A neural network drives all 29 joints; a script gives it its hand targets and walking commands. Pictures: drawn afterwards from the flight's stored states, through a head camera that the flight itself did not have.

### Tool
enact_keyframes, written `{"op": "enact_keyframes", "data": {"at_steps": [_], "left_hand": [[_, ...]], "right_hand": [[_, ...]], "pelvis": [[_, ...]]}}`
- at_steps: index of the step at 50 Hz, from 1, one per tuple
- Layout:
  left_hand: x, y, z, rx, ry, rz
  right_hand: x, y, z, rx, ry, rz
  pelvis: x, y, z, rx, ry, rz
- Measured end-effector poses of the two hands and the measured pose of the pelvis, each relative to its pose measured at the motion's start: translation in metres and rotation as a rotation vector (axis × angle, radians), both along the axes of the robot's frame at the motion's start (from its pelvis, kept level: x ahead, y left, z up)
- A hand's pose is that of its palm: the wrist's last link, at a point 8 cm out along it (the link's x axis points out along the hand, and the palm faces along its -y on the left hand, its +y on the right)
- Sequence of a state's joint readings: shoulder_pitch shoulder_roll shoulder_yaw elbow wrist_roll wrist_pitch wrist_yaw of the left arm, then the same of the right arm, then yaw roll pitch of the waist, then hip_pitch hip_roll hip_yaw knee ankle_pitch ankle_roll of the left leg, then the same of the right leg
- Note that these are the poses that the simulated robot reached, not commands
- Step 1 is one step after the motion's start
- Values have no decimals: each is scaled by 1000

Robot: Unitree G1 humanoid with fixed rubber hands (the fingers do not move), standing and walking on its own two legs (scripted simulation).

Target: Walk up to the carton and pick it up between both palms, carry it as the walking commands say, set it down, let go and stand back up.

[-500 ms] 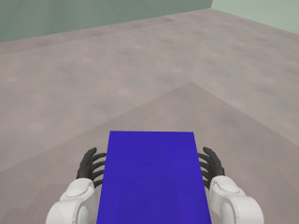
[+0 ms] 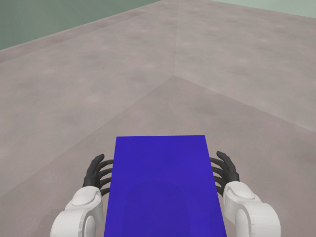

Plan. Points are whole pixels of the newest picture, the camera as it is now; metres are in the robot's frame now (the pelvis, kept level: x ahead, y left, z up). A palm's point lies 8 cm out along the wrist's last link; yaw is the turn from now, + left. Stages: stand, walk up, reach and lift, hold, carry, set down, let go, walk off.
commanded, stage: carry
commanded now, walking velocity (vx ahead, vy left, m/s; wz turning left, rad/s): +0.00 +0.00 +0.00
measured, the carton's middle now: (161, 200) +0.24 +0.00 +0.01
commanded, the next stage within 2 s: none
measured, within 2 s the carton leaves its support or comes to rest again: neither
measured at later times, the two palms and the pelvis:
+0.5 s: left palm (103, 193) +0.22 +0.12 +0.11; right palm (248, 191) +0.21 -0.18 +0.11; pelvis -0.02 -0.03 +0.01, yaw +0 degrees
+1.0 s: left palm (100, 192) +0.23 +0.13 +0.09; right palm (236, 187) +0.23 -0.16 +0.09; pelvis -0.02 -0.02 +0.01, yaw +1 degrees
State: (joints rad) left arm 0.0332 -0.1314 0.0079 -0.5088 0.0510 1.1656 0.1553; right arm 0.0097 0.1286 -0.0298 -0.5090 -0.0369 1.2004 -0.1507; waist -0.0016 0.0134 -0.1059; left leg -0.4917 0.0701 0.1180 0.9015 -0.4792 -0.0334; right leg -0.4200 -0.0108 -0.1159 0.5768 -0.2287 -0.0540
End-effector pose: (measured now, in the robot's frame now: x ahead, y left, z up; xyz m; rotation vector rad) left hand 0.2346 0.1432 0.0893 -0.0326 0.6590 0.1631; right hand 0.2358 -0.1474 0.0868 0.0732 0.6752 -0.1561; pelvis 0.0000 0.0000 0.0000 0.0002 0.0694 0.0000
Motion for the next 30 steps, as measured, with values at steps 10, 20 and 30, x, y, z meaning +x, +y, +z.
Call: {"op": "enact_keyframes", "data": {"at_steps": [10, 20, 30], "left_hand": [[-16, -6, 10, -46, -17, 29], [-13, -26, 21, -12, -22, -16], [-19, -26, 16, -9, -7, 6]], "right_hand": [[-12, -6, 17, -51, -17, 33], [-21, -26, 21, -25, -22, -6], [-20, -26, 16, -19, -8, 14]], "pelvis": [[-4, -15, 6, 11, -19, -3], [-12, -24, 8, 12, -27, -3], [-18, -29, 8, 11, -23, 4]]}}
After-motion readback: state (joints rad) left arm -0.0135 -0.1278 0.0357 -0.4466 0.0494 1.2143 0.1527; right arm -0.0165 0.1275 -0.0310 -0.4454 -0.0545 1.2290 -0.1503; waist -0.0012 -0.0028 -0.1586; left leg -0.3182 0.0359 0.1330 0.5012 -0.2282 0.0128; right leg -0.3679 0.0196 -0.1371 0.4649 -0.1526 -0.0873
